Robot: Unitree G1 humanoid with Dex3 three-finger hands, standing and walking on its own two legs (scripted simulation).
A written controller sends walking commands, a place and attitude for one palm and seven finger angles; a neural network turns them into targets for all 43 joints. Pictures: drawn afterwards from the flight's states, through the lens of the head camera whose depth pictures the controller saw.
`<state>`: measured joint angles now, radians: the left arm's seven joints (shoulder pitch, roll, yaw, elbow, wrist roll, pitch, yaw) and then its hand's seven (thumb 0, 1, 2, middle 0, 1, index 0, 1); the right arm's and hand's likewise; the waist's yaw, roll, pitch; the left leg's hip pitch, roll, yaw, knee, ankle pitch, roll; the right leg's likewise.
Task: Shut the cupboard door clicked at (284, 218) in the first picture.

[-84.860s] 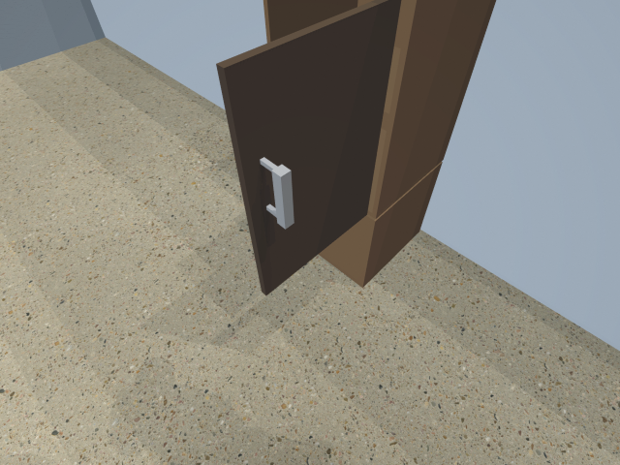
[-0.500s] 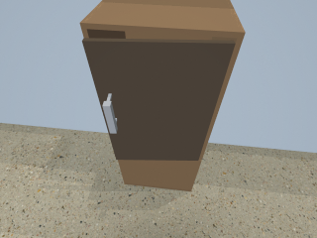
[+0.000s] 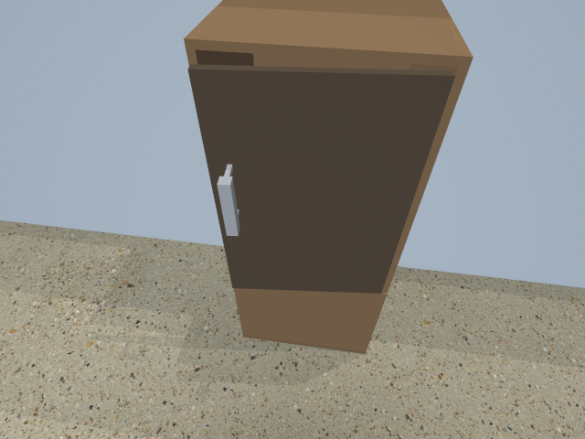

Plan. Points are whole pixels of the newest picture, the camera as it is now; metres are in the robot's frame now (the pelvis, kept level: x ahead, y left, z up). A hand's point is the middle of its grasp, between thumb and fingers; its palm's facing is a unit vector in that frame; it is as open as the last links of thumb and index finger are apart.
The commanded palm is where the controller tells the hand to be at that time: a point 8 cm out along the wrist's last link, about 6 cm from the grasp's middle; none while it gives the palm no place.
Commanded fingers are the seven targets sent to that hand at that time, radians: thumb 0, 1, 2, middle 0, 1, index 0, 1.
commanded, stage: come to a stop and stand still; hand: left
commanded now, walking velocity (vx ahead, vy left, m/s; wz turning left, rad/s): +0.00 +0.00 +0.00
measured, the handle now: (231, 200) +0.53 +0.16 +0.01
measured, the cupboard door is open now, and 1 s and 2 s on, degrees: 6 6 6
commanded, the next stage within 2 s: look again from close up in 0.48 s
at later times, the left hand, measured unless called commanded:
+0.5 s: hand out of the picture +0.02 +0.20 -0.16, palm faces +0.01 -0.98 -0.20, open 7.4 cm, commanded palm none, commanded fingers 0.00 0.90 0.90 -0.20 -0.30 -0.20 -0.30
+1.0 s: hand out of the picture +0.03 +0.16 -0.16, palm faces +0.01 -0.98 -0.18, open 7.4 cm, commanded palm none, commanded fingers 0.00 0.90 0.90 -0.20 -0.30 -0.20 -0.30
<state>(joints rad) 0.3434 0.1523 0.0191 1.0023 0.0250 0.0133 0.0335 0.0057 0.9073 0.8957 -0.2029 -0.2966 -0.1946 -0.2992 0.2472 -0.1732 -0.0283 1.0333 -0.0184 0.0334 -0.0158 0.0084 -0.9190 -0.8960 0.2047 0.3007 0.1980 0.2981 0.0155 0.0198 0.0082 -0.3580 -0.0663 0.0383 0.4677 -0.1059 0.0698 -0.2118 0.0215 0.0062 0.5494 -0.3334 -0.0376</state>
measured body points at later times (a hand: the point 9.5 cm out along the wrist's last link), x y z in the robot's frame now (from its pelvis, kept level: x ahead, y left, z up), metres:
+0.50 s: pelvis +0.00 +0.02 +0.01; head +0.01 +0.02 +0.46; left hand +0.02 +0.25 -0.15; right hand +0.01 -0.21 -0.14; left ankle +0.03 +0.10 -0.73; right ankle +0.01 -0.11 -0.73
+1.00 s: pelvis +0.03 -0.01 +0.01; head +0.04 -0.01 +0.46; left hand +0.04 +0.21 -0.15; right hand +0.05 -0.24 -0.14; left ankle +0.03 +0.10 -0.73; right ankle +0.01 -0.11 -0.73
